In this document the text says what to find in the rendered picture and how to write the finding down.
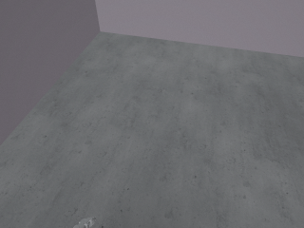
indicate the robot left hand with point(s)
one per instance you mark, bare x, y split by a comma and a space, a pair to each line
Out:
86, 223

